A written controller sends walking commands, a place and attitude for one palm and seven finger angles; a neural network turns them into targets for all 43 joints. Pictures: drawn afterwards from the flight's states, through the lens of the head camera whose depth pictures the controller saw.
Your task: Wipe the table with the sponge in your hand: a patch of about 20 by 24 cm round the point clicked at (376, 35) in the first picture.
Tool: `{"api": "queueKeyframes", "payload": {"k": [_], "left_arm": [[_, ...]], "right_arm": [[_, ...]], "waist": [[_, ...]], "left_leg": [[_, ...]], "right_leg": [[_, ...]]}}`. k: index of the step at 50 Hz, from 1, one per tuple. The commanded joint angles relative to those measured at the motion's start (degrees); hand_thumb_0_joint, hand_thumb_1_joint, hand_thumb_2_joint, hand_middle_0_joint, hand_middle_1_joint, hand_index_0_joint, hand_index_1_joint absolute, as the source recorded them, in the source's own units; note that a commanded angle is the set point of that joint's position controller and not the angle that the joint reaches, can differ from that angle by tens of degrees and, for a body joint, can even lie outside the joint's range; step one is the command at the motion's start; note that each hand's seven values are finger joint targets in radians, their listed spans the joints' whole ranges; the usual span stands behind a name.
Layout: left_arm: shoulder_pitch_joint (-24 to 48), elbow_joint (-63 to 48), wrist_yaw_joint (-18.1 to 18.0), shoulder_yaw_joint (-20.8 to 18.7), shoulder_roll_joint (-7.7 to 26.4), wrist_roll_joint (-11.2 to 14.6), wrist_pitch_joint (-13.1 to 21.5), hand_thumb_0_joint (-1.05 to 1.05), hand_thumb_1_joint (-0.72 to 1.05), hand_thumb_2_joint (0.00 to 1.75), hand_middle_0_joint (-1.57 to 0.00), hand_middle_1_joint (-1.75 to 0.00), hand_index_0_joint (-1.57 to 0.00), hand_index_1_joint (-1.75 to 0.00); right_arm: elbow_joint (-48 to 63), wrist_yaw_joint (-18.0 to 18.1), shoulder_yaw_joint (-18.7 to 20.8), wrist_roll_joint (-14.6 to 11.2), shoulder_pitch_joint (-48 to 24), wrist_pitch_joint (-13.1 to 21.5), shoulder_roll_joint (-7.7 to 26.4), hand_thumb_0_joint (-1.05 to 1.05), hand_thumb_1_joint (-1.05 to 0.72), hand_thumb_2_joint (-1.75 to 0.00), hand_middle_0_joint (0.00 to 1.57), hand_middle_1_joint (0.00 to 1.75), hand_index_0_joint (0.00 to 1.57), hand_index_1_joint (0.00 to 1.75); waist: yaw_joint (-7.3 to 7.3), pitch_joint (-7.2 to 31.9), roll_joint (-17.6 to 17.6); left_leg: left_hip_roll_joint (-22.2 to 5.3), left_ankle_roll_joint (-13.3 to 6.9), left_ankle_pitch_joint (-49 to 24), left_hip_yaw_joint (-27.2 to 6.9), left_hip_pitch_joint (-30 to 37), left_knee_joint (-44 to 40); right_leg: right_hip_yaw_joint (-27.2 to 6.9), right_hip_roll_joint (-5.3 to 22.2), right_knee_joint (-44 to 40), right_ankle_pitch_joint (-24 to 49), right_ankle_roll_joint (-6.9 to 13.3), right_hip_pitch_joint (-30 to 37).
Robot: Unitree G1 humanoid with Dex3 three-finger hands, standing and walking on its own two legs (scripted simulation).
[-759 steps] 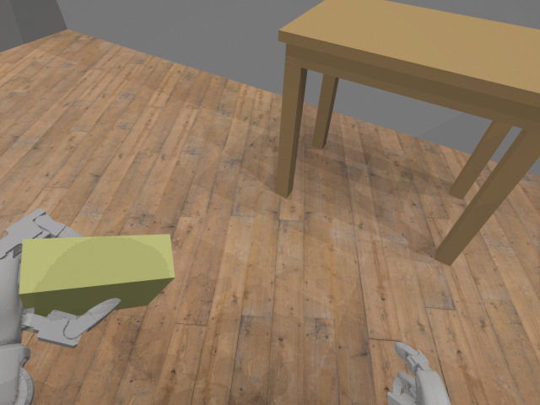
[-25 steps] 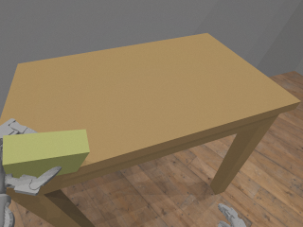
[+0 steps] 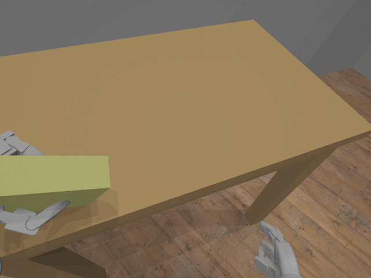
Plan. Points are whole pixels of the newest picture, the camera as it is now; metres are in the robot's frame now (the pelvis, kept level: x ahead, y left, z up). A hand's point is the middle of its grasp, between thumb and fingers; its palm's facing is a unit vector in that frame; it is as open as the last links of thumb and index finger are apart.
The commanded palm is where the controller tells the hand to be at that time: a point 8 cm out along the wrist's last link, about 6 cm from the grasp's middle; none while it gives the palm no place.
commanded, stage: shuffle to correct the standing spot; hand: left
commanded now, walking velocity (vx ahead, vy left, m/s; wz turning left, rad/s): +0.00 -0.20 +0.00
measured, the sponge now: (69, 185) +0.23 +0.22 +0.13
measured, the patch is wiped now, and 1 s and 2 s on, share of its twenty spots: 0.00 0.00 0.00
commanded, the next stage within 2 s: come to a stop and stand still in 0.06 s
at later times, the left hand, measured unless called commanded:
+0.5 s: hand (75, 179) +0.22 +0.20 +0.16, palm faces +0.45 -0.81 -0.38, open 9.4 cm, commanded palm +0.18 +0.23 +0.17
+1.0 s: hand (20, 184) +0.21 +0.27 +0.16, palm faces +0.40 -0.85 -0.33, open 9.4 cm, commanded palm +0.14 +0.30 +0.17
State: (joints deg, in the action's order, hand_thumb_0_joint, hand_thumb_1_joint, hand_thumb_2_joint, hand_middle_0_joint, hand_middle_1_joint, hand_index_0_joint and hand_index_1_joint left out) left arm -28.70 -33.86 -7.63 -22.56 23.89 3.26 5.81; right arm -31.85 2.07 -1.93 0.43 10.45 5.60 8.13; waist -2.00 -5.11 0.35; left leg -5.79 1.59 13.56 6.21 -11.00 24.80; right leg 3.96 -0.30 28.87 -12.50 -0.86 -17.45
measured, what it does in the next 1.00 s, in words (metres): steps on the spot: right foot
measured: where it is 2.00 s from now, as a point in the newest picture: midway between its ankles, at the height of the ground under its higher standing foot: outside the picture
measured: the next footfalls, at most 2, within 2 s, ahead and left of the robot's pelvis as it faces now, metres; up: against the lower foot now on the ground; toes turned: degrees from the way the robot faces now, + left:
right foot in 0.04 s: +0.08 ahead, -0.10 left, +0.00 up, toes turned +1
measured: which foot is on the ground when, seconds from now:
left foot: down 0.00-1.00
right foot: up 0.00-0.02, down 0.04-1.00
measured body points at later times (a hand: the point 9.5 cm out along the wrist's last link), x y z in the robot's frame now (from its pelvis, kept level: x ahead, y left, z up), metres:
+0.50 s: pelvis +0.02 -0.05 +0.00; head +0.03 -0.06 +0.45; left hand +0.19 +0.24 +0.18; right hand +0.22 -0.29 -0.08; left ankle +0.02 +0.07 -0.74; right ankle +0.04 -0.11 -0.74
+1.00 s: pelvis -0.01 +0.01 -0.01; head +0.00 +0.06 +0.44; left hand +0.18 +0.32 +0.18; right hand +0.14 -0.21 -0.07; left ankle +0.02 +0.07 -0.74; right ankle +0.04 -0.11 -0.74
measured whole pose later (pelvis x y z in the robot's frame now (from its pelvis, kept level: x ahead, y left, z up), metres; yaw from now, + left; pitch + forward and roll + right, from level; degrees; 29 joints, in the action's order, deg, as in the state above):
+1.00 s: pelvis -0.01 +0.01 -0.01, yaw +0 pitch -3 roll -1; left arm -19.6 -24.6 -6.1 -20.9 22.8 1.5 13.2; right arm -33.7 1.4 -1.9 -0.3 14.9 8.5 10.7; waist -1.4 -3.9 4.0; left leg 2.6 -5.2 11.7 3.9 -13.5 27.4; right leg 1.9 -0.7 27.4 -14.3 0.3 -14.4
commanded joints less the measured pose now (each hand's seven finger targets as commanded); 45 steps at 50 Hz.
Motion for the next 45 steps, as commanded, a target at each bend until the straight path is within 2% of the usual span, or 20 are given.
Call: {"api": "queueKeyframes", "payload": {"k": [1,3,5,6,10,13,15,17,19,26,27,28,29,30,31,32,34,38,41,45], "left_arm": [[7.3,-13.4,-1.5,-4.6,7.9,0.5,3.2,0.00,0.10,1.30,-1.20,-1.60,-1.20,-1.60],[7.6,-12.8,-2.0,-5.2,8.6,0.4,3.1,0.00,0.10,1.30,-1.20,-1.60,-1.20,-1.60],[2.8,-10.6,-1.9,-4.3,6.8,1.4,1.8,0.00,0.10,1.30,-1.20,-1.60,-1.20,-1.60],[0.2,-9.6,-2.0,-5.2,7.2,1.5,1.5,0.00,0.10,1.30,-1.20,-1.60,-1.20,-1.60],[-3.4,-9.7,-2.2,-8.5,8.5,1.4,3.1,0.00,0.10,1.30,-1.20,-1.60,-1.20,-1.60],[-3.2,-12.8,-3.4,-7.9,7.5,1.4,3.6,0.00,0.10,1.30,-1.20,-1.60,-1.20,-1.60],[-1.2,-14.3,-4.3,-7.2,7.6,1.5,3.6,0.00,0.10,1.30,-1.20,-1.60,-1.20,-1.60],[-1.0,-12.6,-4.4,-5.7,7.0,1.5,3.4,0.00,0.10,1.30,-1.20,-1.60,-1.20,-1.60],[-0.1,-10.6,-4.6,-4.0,5.8,0.9,2.5,0.00,0.10,1.30,-1.20,-1.60,-1.20,-1.60],[5.9,-5.5,-4.6,-2.4,6.2,0.2,1.0,0.00,0.10,1.30,-1.20,-1.60,-1.20,-1.60],[64.7,-16.5,-2.9,-31.9,49.0,-7.5,7.2,0.00,0.10,1.30,-1.20,-1.60,-1.20,-1.60],[34.3,15.7,0.0,-13.1,19.2,-3.9,6.7,0.00,0.10,1.30,-1.20,-1.60,-1.20,-1.60],[16.4,15.4,-0.6,-10.1,12.9,-1.4,7.4,0.00,0.10,1.30,-1.20,-1.60,-1.20,-1.60],[12.6,16.0,0.2,-4.2,7.2,-0.4,7.6,0.00,0.10,1.30,-1.20,-1.60,-1.20,-1.60],[10.4,11.9,0.9,0.7,2.2,0.5,8.7,0.00,0.10,1.30,-1.20,-1.60,-1.20,-1.60],[12.1,4.4,0.7,0.3,4.3,0.4,9.7,0.00,0.10,1.30,-1.20,-1.60,-1.20,-1.60],[11.1,-1.2,0.9,3.8,2.7,0.1,10.0,0.00,0.10,1.30,-1.20,-1.60,-1.20,-1.60],[9.6,-5.5,0.1,-2.5,9.1,-0.6,9.4,0.00,0.10,1.30,-1.20,-1.60,-1.20,-1.60],[10.6,-3.6,-0.4,-6.4,10.8,-0.6,9.6,0.00,0.10,1.30,-1.20,-1.60,-1.20,-1.60],[15.2,-2.1,0.2,-4.9,8.1,-1.7,10.5,0.00,0.10,1.30,-1.20,-1.60,-1.20,-1.60]], "right_arm": [[8.7,1.1,4.2,-0.6,-5.8,1.6,9.3,0.00,-0.90,-0.90,0.20,0.30,0.20,0.30],[8.3,0.9,4.2,-0.3,-5.6,1.0,8.7,0.00,-0.90,-0.90,0.20,0.30,0.20,0.30],[7.8,0.7,5.5,-0.9,-5.1,0.9,8.9,0.00,-0.90,-0.90,0.20,0.30,0.20,0.30],[7.7,0.7,5.4,-1.3,-5.3,0.5,8.5,0.00,-0.90,-0.90,0.20,0.30,0.20,0.30],[7.9,1.7,3.7,-0.7,-8.2,-1.6,7.5,0.00,-0.90,-0.90,0.20,0.30,0.20,0.30],[8.2,2.3,3.6,-0.8,-8.1,-1.8,7.9,0.00,-0.90,-0.90,0.20,0.30,0.20,0.30],[8.1,2.6,4.1,-1.0,-8.0,-1.6,9.2,0.00,-0.90,-0.90,0.20,0.30,0.20,0.30],[7.6,3.1,4.9,-1.5,-8.3,-1.3,10.5,0.00,-0.90,-0.90,0.20,0.30,0.20,0.30],[7.5,3.1,4.0,-0.9,-8.7,-1.4,10.4,0.00,-0.90,-0.90,0.20,0.30,0.20,0.30],[6.5,3.0,3.9,-0.7,-7.8,-2.0,10.4,0.00,-0.90,-0.90,0.20,0.30,0.20,0.30],[6.6,3.3,5.8,-1.1,3.2,2.0,10.5,0.00,-0.90,-0.90,0.20,0.30,0.20,0.30],[4.1,2.6,3.9,-1.0,-0.8,2.3,7.1,0.00,-0.90,-0.90,0.20,0.30,0.20,0.30],[7.7,1.8,5.1,-1.5,-1.4,2.9,8.4,0.00,-0.90,-0.90,0.20,0.30,0.20,0.30],[7.4,1.1,4.8,-1.6,-1.8,2.7,10.5,0.00,-0.90,-0.90,0.20,0.30,0.20,0.30],[6.9,0.1,4.1,-2.2,-4.1,3.0,9.9,0.00,-0.90,-0.90,0.20,0.30,0.20,0.30],[7.4,-0.6,4.5,-1.8,-2.1,3.2,11.2,0.00,-0.90,-0.90,0.20,0.30,0.20,0.30],[7.9,-1.8,3.9,-1.7,-3.0,4.1,10.7,0.00,-0.90,-0.90,0.20,0.30,0.20,0.30],[9.0,-0.9,3.2,-1.2,-4.4,5.0,10.5,0.00,-0.90,-0.90,0.20,0.30,0.20,0.30],[7.8,0.0,3.1,-1.0,-5.2,5.0,10.9,0.00,-0.90,-0.90,0.20,0.30,0.20,0.30],[7.8,-0.1,3.3,-1.4,-3.3,5.6,10.8,0.00,-0.90,-0.90,0.20,0.30,0.20,0.30]], "waist": [[2.19,12.6,-8.9],[2.47,14.3,-2.9],[1.04,16.3,10.2],[0.85,16.9,11.0],[0.74,14.4,5.7],[1.32,16.8,0.4],[1.04,16.7,-2.3],[0.47,14.0,-3.5],[1.10,12.1,-8.6],[1.61,9.8,1.2],[1.69,-2.1,16.8],[-0.12,13.7,9.8],[-2.79,7.9,7.8],[-2.04,10.6,2.9],[-1.51,15.3,-7.8],[-1.29,15.6,-8.8],[-1.39,13.8,-2.1],[-0.49,9.4,9.1],[0.41,5.9,1.7],[0.43,4.7,-12.5]], "left_leg": [[-6.5,-2.5,-12.7,-4.2,0.1,2.7],[-2.1,-0.9,-6.6,-1.5,-4.9,9.4],[3.6,0.5,4.8,-0.7,-9.0,18.6],[3.9,0.6,11.2,-1.8,-11.9,21.4],[2.9,-0.2,12.2,-2.9,-14.5,17.0],[4.2,-0.5,-2.2,-3.6,-5.2,5.4],[1.5,-1.6,-17.1,-6.2,0.7,1.9],[-0.3,-2.4,-16.1,-7.7,2.4,1.3],[0.2,-2.5,-14.5,-7.9,1.0,1.8],[3.2,-2.5,-4.3,-6.6,1.2,1.1],[5.1,-2.1,-5.7,1.0,-5.2,6.7],[7.3,-4.2,-7.4,-3.2,-3.9,3.9],[5.0,-2.6,-7.1,-4.3,-3.9,4.1],[4.6,-2.9,-3.9,-4.7,-3.1,1.3],[3.7,-3.7,-5.1,-4.1,1.4,-1.4],[2.7,-3.7,-5.2,-4.8,0.4,-1.3],[2.8,-4.2,-2.7,-6.4,-2.4,-1.2],[3.5,-3.9,6.6,-7.8,-2.4,-0.7],[2.6,-3.7,7.9,-9.0,-1.1,-2.5],[-3.1,-5.8,20.4,-15.4,-15.6,-14.1]], "right_leg": [[-0.4,-0.3,-9.4,12.7,1.1,12.0],[-6.0,5.9,-5.9,27.3,4.0,15.6],[-13.2,12.0,-6.2,36.4,8.8,18.1],[-14.3,13.9,-6.0,40.7,10.3,20.2],[-10.7,13.6,-4.4,41.5,8.8,20.4],[-9.3,11.0,-4.1,37.5,5.6,19.7],[-7.8,8.1,-5.1,29.9,1.6,16.6],[-9.1,7.2,-8.6,20.2,-0.5,12.2],[-9.6,6.7,-10.0,20.0,-0.4,11.3],[-10.5,7.6,-18.1,6.6,-1.0,8.3],[-8.2,5.7,-20.5,26.4,-10.6,-0.3],[-9.1,9.2,-11.2,22.3,-3.4,9.5],[-13.9,9.1,-14.0,26.8,-3.9,9.9],[-13.1,10.0,-11.4,24.6,-2.1,13.6],[-11.2,8.9,-8.1,18.4,-1.4,13.6],[-10.8,8.2,-8.1,12.3,-1.8,13.3],[-11.3,7.1,-10.4,2.1,-2.7,13.2],[-10.7,7.1,-15.3,-17.7,1.4,4.3],[-10.1,6.0,-14.7,-20.0,2.6,-1.6],[-4.6,1.0,0.5,-6.0,1.6,12.4]]}}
